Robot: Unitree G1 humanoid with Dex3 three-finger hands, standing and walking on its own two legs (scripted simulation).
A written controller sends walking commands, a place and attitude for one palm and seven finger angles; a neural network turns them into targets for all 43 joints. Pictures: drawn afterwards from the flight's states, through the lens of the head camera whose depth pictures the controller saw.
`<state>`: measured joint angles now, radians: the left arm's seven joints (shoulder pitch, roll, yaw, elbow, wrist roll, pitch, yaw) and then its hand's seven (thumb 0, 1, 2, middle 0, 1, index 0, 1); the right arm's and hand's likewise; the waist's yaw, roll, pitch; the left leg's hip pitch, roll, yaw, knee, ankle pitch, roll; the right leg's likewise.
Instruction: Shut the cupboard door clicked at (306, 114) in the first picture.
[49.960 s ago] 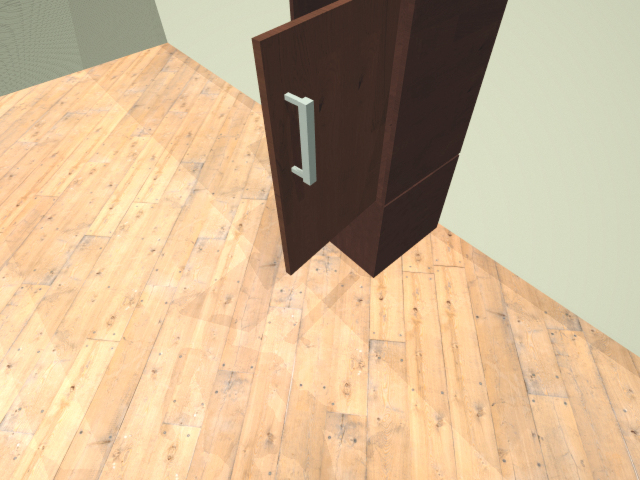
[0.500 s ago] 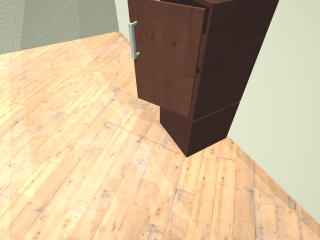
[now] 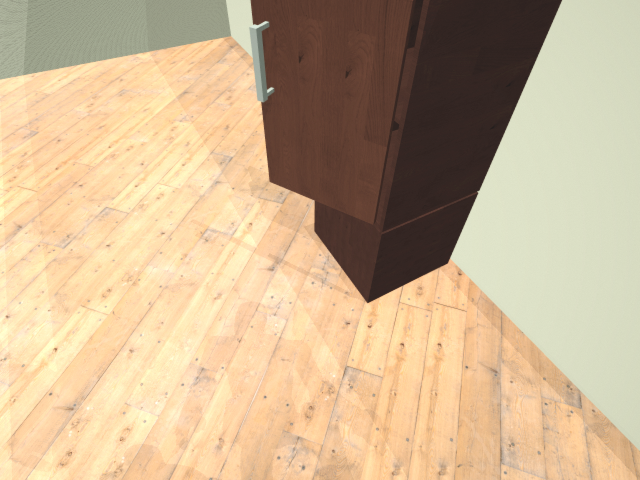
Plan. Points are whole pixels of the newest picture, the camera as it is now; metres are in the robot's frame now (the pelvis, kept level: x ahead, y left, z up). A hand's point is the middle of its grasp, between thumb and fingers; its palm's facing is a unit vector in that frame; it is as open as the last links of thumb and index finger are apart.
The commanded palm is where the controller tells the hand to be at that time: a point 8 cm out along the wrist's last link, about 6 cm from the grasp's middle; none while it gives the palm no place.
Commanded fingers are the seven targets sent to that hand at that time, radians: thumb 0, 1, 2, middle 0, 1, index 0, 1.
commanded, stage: look to check the result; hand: left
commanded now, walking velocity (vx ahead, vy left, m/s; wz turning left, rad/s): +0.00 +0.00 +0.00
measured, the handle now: (263, 62) +0.99 +0.19 +0.05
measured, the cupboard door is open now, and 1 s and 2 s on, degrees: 31 31 31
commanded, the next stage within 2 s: walk to a spot facing it in 0.36 s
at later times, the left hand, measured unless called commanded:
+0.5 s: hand out of the picture +0.07 +0.22 -0.16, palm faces +0.00 -0.95 -0.31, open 7.4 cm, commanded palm none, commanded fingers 0.00 0.90 0.90 -0.20 -0.30 -0.20 -0.30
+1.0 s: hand out of the picture +0.01 +0.23 -0.20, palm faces +0.25 -0.94 -0.23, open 7.4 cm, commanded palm none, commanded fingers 0.00 0.90 0.90 -0.20 -0.30 -0.20 -0.30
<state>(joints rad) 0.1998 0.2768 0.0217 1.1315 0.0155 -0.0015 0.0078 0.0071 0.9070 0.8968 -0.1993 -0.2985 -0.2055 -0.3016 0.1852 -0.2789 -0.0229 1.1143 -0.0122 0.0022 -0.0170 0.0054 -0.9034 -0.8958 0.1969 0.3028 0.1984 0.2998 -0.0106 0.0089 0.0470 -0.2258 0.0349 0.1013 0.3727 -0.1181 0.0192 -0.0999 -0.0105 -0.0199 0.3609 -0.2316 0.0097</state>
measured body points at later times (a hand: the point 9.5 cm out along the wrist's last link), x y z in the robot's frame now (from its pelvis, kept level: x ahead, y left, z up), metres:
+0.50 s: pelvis +0.02 -0.01 +0.00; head +0.03 -0.01 +0.45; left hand +0.07 +0.27 -0.14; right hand +0.10 -0.29 -0.14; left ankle +0.05 +0.11 -0.74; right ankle -0.02 -0.13 -0.74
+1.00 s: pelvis +0.01 +0.02 -0.02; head +0.06 +0.05 +0.43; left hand +0.00 +0.28 -0.18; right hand +0.10 -0.21 -0.16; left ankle +0.05 +0.11 -0.74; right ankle -0.01 -0.13 -0.68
